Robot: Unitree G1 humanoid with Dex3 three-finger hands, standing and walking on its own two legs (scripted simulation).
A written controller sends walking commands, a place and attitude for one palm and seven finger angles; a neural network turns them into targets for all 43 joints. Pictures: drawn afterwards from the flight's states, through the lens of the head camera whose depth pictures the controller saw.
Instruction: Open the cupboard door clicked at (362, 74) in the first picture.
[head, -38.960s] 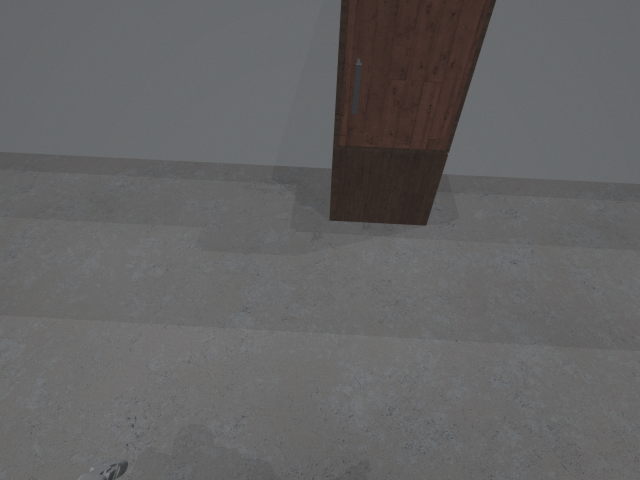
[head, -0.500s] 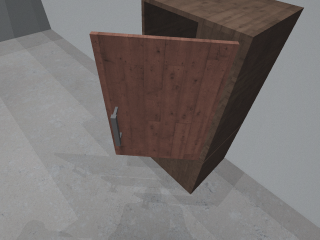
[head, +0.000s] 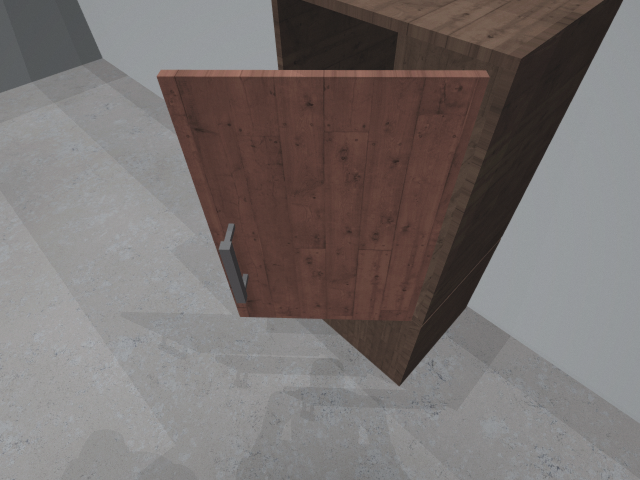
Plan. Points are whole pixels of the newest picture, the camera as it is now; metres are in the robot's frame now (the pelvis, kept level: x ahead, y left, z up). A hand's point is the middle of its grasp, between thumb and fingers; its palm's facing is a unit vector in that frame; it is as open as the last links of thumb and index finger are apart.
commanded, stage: come to a stop and stand still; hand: left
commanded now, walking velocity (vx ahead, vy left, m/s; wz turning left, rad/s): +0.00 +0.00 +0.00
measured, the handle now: (236, 265) +0.49 +0.19 -0.10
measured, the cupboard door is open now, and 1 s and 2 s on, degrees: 43 43 43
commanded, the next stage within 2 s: look again from close up in 0.68 s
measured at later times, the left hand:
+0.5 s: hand out of the picture +0.01 +0.16 -0.17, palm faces +0.01 -0.98 -0.21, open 7.4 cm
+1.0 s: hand out of the picture +0.01 +0.15 -0.17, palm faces +0.01 -0.97 -0.23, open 7.4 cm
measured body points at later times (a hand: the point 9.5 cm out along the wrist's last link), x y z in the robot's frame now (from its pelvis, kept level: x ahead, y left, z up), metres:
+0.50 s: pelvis +0.00 -0.02 +0.01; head +0.02 -0.02 +0.45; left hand +0.01 +0.21 -0.15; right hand +0.01 -0.24 -0.16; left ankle -0.04 +0.07 -0.73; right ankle -0.05 -0.11 -0.73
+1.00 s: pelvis -0.01 -0.03 +0.01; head +0.01 -0.03 +0.46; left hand +0.01 +0.20 -0.15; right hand +0.01 -0.26 -0.15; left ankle -0.04 +0.07 -0.73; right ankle -0.05 -0.11 -0.73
